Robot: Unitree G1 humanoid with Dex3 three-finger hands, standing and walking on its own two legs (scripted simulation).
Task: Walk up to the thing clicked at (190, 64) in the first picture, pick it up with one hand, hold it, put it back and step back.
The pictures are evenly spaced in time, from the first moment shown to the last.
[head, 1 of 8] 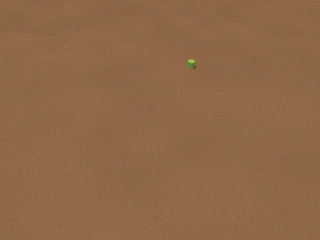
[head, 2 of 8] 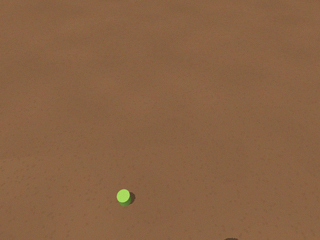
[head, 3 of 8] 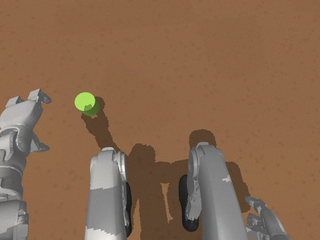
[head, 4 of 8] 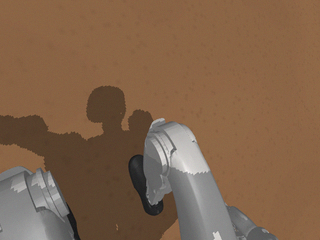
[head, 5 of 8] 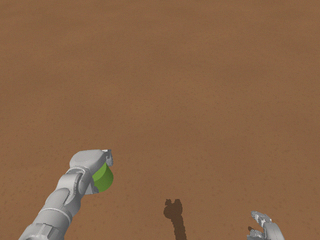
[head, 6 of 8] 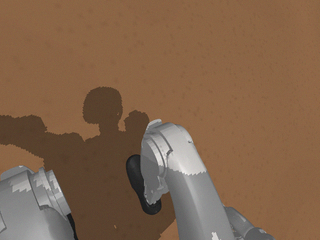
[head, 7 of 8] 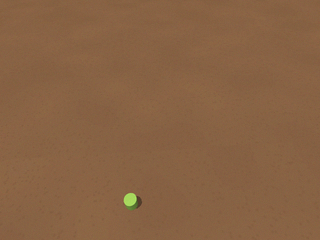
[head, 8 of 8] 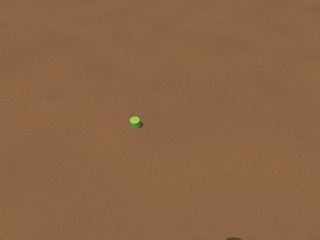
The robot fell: no
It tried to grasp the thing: yes
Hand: left
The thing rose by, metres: 0.68
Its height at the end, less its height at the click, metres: +0.00
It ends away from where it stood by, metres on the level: 0.01
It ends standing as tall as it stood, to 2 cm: yes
